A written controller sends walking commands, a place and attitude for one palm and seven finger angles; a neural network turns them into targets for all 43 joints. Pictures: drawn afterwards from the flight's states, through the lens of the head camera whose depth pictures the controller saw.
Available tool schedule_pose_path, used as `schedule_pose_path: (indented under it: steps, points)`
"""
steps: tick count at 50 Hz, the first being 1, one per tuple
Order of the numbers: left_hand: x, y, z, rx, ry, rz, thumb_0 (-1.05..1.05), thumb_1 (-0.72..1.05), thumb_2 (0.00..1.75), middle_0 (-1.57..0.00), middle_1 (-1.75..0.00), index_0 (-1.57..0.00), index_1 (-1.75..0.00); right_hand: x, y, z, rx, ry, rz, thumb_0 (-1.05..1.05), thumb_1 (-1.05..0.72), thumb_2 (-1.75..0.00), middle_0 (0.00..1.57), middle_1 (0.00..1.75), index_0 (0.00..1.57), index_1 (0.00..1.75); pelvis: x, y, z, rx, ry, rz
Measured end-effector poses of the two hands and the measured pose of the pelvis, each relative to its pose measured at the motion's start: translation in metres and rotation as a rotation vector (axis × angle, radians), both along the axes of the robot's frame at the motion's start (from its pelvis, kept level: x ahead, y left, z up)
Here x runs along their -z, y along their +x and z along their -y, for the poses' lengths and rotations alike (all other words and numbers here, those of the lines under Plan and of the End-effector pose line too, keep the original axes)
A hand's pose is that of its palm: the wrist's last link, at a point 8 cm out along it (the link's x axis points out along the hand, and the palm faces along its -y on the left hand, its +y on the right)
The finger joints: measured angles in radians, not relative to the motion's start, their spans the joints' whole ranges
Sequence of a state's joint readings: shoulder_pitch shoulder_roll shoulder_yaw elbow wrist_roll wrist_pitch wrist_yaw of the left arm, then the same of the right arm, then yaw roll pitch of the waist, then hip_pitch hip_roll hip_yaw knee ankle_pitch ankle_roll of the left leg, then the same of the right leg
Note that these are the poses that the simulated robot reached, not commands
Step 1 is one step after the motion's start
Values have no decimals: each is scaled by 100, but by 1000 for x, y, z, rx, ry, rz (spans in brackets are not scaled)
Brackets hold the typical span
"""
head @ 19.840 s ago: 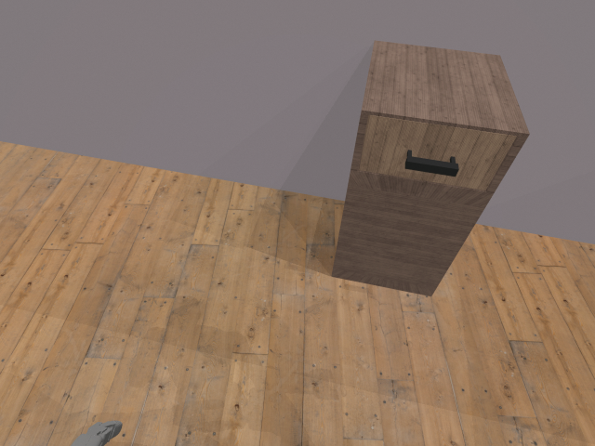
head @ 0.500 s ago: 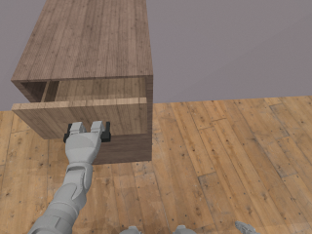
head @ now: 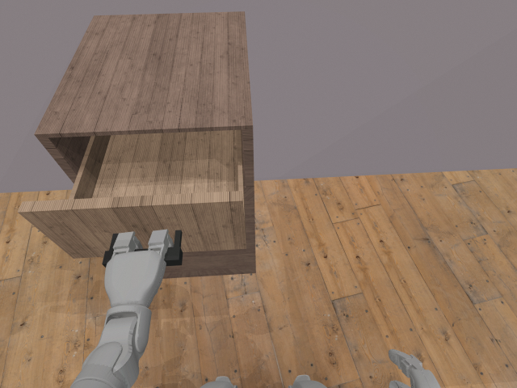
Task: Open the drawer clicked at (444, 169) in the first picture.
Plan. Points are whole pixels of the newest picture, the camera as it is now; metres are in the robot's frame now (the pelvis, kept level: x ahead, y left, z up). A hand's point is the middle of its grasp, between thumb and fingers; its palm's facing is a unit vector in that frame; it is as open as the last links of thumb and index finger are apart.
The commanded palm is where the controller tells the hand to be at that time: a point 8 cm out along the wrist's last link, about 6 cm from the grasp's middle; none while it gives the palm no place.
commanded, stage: pull the drawer open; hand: left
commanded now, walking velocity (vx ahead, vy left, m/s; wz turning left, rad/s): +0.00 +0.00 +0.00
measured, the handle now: (145, 247) +0.36 +0.22 -0.04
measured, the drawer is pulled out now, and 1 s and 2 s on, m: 0.16 0.27 0.30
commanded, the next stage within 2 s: open the thumb to release the handle in 1.36 s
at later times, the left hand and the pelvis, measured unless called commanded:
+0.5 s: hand (145, 314) +0.25 +0.20 -0.06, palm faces -0.06 -0.11 -0.99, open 6.2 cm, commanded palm +0.20 +0.20 -0.01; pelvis +0.01 -0.01 +0.00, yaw +0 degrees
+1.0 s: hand (139, 356) +0.19 +0.19 -0.06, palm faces -0.08 -0.13 -0.99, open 6.2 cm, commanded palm +0.14 +0.19 -0.01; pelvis +0.01 -0.02 -0.01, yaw +1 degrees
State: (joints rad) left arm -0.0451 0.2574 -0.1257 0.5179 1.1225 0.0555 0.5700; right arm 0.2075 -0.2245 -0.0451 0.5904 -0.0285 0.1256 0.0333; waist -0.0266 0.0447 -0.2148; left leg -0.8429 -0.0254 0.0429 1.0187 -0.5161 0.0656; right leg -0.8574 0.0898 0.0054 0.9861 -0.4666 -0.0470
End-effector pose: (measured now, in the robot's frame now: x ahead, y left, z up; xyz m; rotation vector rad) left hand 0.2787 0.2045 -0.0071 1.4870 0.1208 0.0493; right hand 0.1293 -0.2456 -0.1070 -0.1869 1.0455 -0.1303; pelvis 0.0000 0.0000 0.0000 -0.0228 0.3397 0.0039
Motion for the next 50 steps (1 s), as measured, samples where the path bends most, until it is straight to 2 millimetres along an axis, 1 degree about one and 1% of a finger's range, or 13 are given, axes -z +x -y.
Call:
schedule_pose_path:
  steps: [9, 17, 28, 35, 40, 45, 50]
  points:
    - [0, -16, 2, -8, 3, 2, 2, 68, 79, -26, -135, -35, -129, 1, 9, 2, -24, 2, 31, 1, -91, -89, 20, 29, 20, 30, 2, -2, 6, -4, 8, 7]
    - [-1, -27, 3, -12, -2, -8, 2, 69, 78, -26, -134, -35, -128, -2, 19, 4, -24, 14, 64, 1, -91, -89, 20, 29, 20, 30, 2, 2, 10, 7, 15, 7]
    - [-2, -60, 5, -17, -27, -15, 3, 69, 75, -25, -134, -35, -126, -8, 40, 6, -59, 16, 113, 1, -91, -89, 20, 29, 20, 30, 3, 9, 13, 12, 20, 6]
    - [-2, -81, 7, -20, -29, -17, 3, 69, 75, -25, -134, -36, -127, -5, 57, -1, -105, 28, 150, 1, -91, -89, 20, 29, 20, 30, 7, 10, 14, 3, 20, 4]
    - [-2, -91, 9, -27, -28, -21, 3, 68, 76, -25, -133, -36, -127, -3, 66, -8, -137, 46, 175, 1, -91, -89, 20, 29, 20, 30, 10, 8, 15, -4, 22, 5]
    - [-3, -99, 10, -36, -32, -32, 3, 68, 75, -25, -133, -36, -127, -3, 71, -14, -157, 65, 197, 1, -91, -89, 20, 29, 20, 30, 12, 7, 18, -2, 27, 6]
    - [-4, -109, 10, -40, -41, -44, 4, 68, 74, -25, -132, -36, -127, -4, 71, -14, -167, 70, 210, 1, -91, -89, 20, 29, 20, 30, 14, 6, 21, 0, 31, 9]
